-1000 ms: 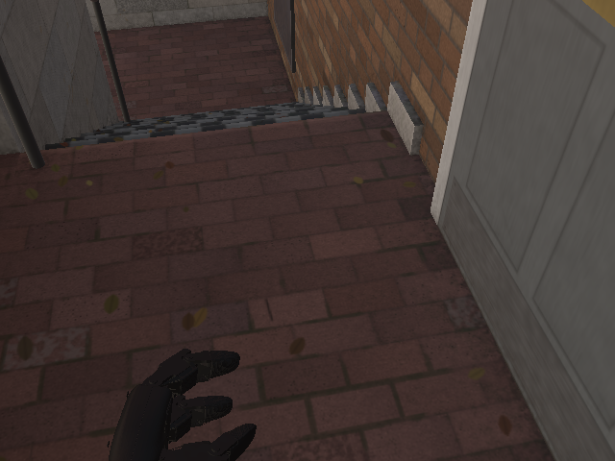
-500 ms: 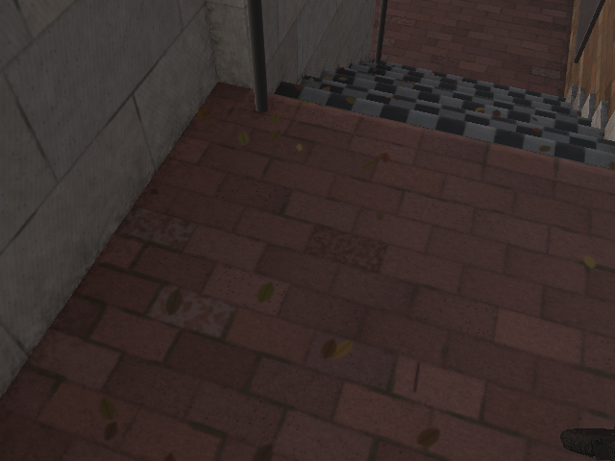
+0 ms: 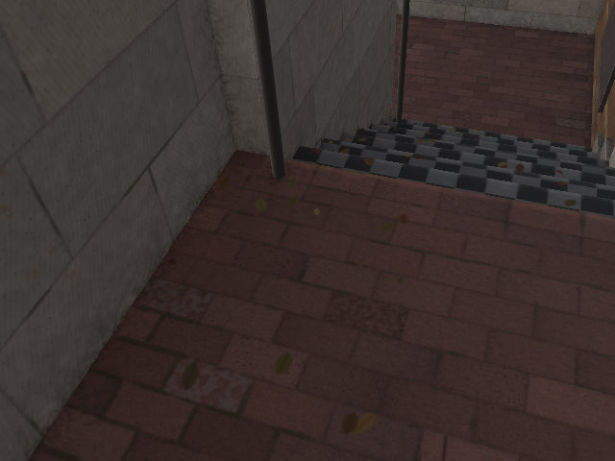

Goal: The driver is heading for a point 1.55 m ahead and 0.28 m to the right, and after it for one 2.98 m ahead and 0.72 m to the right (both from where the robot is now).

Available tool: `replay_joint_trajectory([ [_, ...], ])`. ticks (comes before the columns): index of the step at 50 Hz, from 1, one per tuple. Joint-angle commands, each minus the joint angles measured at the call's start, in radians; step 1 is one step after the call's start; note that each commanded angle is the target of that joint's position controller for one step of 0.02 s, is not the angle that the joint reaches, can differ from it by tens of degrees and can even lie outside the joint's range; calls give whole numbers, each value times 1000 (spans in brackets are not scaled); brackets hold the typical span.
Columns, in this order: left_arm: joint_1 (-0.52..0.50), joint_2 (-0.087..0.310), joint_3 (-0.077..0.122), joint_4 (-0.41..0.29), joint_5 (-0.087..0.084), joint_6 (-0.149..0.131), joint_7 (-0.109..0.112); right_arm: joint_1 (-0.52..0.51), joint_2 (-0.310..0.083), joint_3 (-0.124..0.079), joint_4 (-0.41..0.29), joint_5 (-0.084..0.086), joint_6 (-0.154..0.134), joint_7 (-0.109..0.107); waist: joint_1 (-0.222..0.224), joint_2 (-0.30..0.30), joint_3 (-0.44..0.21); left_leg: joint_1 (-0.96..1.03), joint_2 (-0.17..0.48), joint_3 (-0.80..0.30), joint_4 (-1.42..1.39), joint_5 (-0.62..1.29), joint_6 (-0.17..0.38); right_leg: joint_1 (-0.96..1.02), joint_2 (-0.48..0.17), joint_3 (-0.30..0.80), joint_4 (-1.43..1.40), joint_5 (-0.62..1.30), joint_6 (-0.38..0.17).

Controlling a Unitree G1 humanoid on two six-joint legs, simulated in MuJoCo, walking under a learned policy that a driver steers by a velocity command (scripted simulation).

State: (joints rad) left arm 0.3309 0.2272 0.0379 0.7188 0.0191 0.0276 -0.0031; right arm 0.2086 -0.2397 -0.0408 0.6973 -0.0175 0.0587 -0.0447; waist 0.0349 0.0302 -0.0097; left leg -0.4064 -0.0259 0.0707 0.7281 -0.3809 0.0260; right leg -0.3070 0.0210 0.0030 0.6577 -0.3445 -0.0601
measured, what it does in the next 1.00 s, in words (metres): steps on the spot, turning right: left foot, then right foot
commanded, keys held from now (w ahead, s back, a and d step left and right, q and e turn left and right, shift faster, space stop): e+shift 0.50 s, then q+shift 0.50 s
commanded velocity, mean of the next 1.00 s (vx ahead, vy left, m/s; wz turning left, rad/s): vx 0.00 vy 0.00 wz -0.32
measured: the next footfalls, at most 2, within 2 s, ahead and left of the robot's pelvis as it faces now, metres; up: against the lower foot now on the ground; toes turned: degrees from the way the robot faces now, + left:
left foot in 0.38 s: +0.11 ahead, +0.09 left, +0.00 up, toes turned -28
right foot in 0.74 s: -0.02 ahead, -0.08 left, +0.00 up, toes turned -24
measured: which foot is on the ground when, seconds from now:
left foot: up 0.00-0.36, down 0.38-0.76, up 0.78-1.00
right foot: down 0.00-0.38, up 0.40-0.72, down 0.74-1.00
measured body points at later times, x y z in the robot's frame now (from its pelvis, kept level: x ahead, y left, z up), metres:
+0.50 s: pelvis +0.02 +0.03 +0.02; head +0.05 +0.04 +0.46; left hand +0.26 +0.25 -0.10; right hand +0.04 -0.28 -0.06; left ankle +0.07 +0.11 -0.73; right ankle -0.04 -0.07 -0.66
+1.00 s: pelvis +0.01 +0.04 +0.01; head +0.04 +0.03 +0.46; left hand +0.23 +0.24 -0.09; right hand +0.02 -0.26 -0.10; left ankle +0.04 +0.13 -0.68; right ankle -0.05 -0.07 -0.73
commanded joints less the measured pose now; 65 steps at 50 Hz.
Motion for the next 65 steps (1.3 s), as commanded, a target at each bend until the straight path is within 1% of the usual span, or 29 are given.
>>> replay_joint_trajectory([
  [1,47,231,74,-71,-9,-14,27,-71,-86,-28,-114,-3,-9,-2,-7,-185,107,-256,-17,-114,297,-106,-30,41,-298,533,-418,157,-205],
  [5,-63,177,66,-83,-17,-8,28,-32,-99,-27,-75,-18,-15,16,-51,-105,-20,-231,-31,-130,317,47,-55,143,-161,394,-330,390,-146],
  [10,13,223,88,-76,-12,3,11,-90,-87,-7,-103,-2,-21,15,-6,-154,-64,-201,-39,-150,147,24,-77,218,-131,456,-289,395,-166],
  [14,-14,246,101,-90,-1,9,3,-117,-131,-7,-120,6,-42,8,25,-176,-57,-107,-62,-167,10,-8,-54,178,-120,555,-261,404,-155],
  [18,-128,247,103,-117,-13,16,-8,19,-145,-9,-94,15,-63,-7,-68,-174,-46,219,-57,-170,-332,116,-23,-9,-34,579,-217,293,-47],
  [19,-102,193,89,-126,-20,13,-5,30,-208,-24,-93,5,-71,-17,-55,-50,-67,353,104,-300,-454,87,12,-121,45,484,-115,31,15],
  [20,-39,125,74,-142,-25,10,1,-25,-308,-39,-125,-1,-62,-18,-11,213,-81,432,394,-611,-530,42,112,-294,206,219,137,-252,68],
  [21,-55,243,98,-120,23,10,5,-40,-265,-33,-130,-11,-54,-14,-26,131,-46,309,426,-609,-511,150,180,-311,132,145,311,-241,82],
  [23,-64,260,109,-88,23,22,-7,-81,-159,-3,-141,-12,-50,-10,4,69,20,210,318,-386,-480,264,163,-269,57,110,469,-113,86],
  [24,-54,254,110,-76,15,38,-21,-115,-153,0,-150,-19,-57,-7,16,106,26,195,254,-287,-470,290,141,-262,54,92,519,-53,94],
  [27,-71,196,87,-80,-3,51,-41,-47,-156,-5,-139,-28,-67,1,-19,116,-6,226,229,-213,-420,471,162,-238,60,52,538,-59,127],
  [32,-128,83,29,-72,-11,60,-9,-17,-131,-2,-93,-17,-97,27,-35,155,-37,253,208,-227,-378,455,165,-48,59,50,70,-140,112],
  [34,-143,101,28,-68,-10,56,14,25,-185,-23,-62,-11,-86,43,-49,203,-4,252,181,-290,-342,517,170,18,73,-32,-112,-99,100],
  [36,-80,134,33,-52,2,31,28,57,-231,-45,-44,5,-73,56,-11,163,-17,202,179,-333,-275,667,129,155,49,1,-340,151,65],
  [37,-43,193,44,-41,11,16,38,72,-216,-43,-48,24,-81,57,-8,88,-72,119,165,-337,-257,586,83,297,-44,72,-345,197,38],
  [38,-19,269,55,-53,25,6,51,52,-136,-24,-85,36,-88,61,2,-104,-104,-39,82,-248,-106,317,25,409,-270,261,-355,331,-35],
  [39,-66,303,68,-45,0,9,50,26,-129,-22,-106,18,-79,54,3,-303,-58,-108,-52,-78,66,-172,12,285,-408,334,-330,596,-163],
  [40,-80,218,47,-61,4,2,47,23,-173,-40,-88,-5,-59,53,16,-204,-43,-141,-22,-102,289,-240,5,279,-421,292,-323,722,-213],
  [42,-192,147,20,-90,7,0,46,85,-169,-59,-49,3,-27,55,-57,-156,4,-129,6,-102,392,-138,-18,211,-309,113,-318,687,-143],
  [44,-204,131,14,-97,9,-3,52,89,-158,-58,-49,12,-2,67,-55,-199,10,-140,16,-63,370,-73,-49,234,-257,32,-318,651,-121],
  [50,-157,191,40,-89,16,-12,40,-1,-118,-42,-124,15,16,101,-11,-221,0,-2,46,3,80,-60,-29,211,-316,-46,-267,534,-99],
  [53,-170,211,48,-80,-2,-23,30,22,-131,-51,-132,13,11,97,-43,-193,-2,105,19,48,-90,15,2,160,-332,-87,-165,470,-52],
  [54,-148,202,51,-70,-4,-25,23,70,-144,-57,-108,2,3,88,-66,-120,-24,209,2,15,-194,116,18,95,-295,-144,-51,358,-1],
  [55,-115,180,47,-81,-1,-24,13,151,-247,-83,-90,-11,-11,72,-97,121,-39,357,138,-269,-346,324,70,-94,-199,-207,218,64,70],
  [56,-169,103,20,-166,13,-8,21,190,-397,-114,-116,3,-27,67,-93,309,-49,387,395,-707,-395,680,235,-350,-16,-119,378,-378,127],
  [57,-219,140,23,-164,21,4,35,254,-363,-118,-95,13,-25,66,-144,158,-104,411,387,-681,-410,582,302,-350,-31,33,495,-356,115],
  [59,-221,154,24,-142,6,-3,30,107,-280,-91,-109,10,-9,53,-75,90,17,315,261,-517,-412,369,251,-380,-78,64,467,-147,106],
  [61,-179,182,35,-109,21,-7,20,8,-229,-74,-140,15,0,46,-44,107,-8,265,167,-425,-404,442,195,-300,-68,44,439,-40,113],
  [65,-186,166,26,-103,16,2,5,62,-272,-89,-117,15,-2,56,-64,40,-30,275,145,-465,-397,403,191,-294,-33,57,359,-2,119],
])
Over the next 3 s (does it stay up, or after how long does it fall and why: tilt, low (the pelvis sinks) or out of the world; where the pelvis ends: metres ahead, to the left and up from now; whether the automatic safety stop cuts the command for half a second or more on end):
stays up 1.09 -0.34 -0.03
